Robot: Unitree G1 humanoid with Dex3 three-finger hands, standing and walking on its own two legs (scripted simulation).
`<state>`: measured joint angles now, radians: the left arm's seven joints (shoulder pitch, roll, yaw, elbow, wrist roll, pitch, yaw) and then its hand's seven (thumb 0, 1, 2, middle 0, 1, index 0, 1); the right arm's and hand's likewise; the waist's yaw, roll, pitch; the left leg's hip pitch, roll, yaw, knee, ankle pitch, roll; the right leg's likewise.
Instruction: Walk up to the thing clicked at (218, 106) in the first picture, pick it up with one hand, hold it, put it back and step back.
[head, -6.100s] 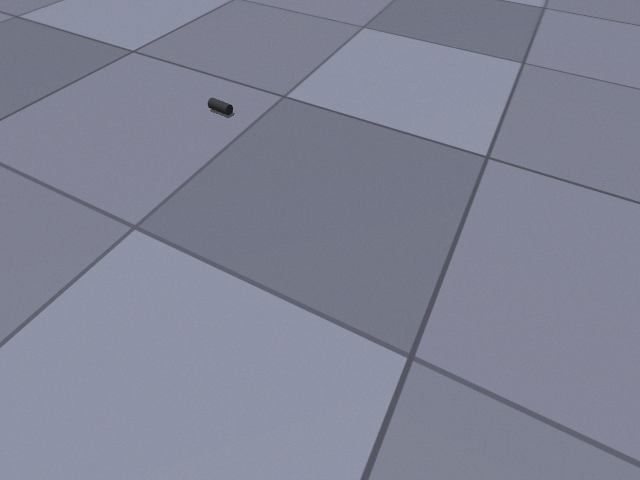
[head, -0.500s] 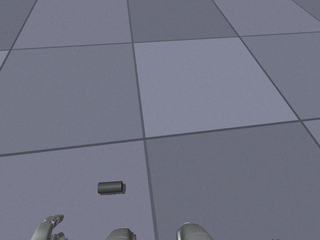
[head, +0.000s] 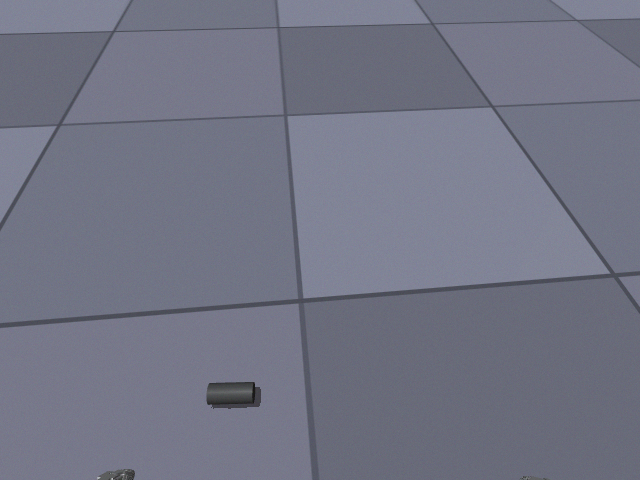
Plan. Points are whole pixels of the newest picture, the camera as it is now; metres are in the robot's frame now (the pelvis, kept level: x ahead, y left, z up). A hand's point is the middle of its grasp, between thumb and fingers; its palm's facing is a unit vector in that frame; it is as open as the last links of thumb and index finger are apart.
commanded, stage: walk up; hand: left
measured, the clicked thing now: (231, 393) +0.46 +0.27 -0.74
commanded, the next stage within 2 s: stand in 0.76 s
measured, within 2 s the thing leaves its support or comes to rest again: neither
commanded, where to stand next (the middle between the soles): +0.04 -0.03 m, yaw +0 degrees
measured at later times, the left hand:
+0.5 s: hand out of the picture +0.09 +0.26 -0.15, palm faces +0.02 -0.95 -0.31, open 7.4 cm
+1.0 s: hand out of the picture +0.09 +0.26 -0.15, palm faces +0.01 -0.94 -0.33, open 7.4 cm
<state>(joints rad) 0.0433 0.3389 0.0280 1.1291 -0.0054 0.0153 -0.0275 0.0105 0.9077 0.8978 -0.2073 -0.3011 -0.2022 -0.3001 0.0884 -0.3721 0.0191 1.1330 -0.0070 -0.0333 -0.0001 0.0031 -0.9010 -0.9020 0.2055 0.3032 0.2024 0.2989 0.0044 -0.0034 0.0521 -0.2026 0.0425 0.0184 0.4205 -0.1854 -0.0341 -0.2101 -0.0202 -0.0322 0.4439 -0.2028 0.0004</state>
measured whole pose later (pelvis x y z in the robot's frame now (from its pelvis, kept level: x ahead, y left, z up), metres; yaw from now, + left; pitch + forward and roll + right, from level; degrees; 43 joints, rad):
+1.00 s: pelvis +0.02 +0.01 +0.01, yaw +1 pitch -2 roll +0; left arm 0.08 0.34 0.01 1.15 0.01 -0.01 -0.01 0.01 0.91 0.90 -0.21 -0.30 -0.20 -0.30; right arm 0.07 -0.34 0.01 1.15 -0.01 -0.01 0.01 0.00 -0.90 -0.90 0.20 0.30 0.20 0.30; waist 0.00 0.01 0.05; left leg -0.14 0.03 0.01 0.33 -0.16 -0.03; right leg -0.13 -0.03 -0.04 0.33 -0.17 0.01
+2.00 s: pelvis +0.02 +0.00 +0.01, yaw +1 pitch -2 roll +0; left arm 0.11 0.35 0.00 1.14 0.01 -0.01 -0.01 0.01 0.91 0.90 -0.21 -0.30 -0.20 -0.30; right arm 0.10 -0.35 0.01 1.14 -0.01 0.00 0.01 0.00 -0.90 -0.90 0.20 0.30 0.20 0.30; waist 0.00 0.01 0.05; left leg -0.11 0.04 0.00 0.31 -0.16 -0.04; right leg -0.11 -0.02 -0.05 0.32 -0.18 0.00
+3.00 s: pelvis +0.03 +0.00 +0.01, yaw +0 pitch -2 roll +0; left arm 0.11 0.35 0.00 1.12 0.01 -0.01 0.00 0.01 0.91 0.90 -0.21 -0.30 -0.20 -0.30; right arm 0.10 -0.35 0.01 1.13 -0.01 0.00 0.01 0.00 -0.90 -0.90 0.20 0.30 0.20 0.30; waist 0.00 0.00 0.05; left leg -0.09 0.05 0.01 0.31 -0.17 -0.04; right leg -0.09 -0.01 -0.04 0.31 -0.18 0.00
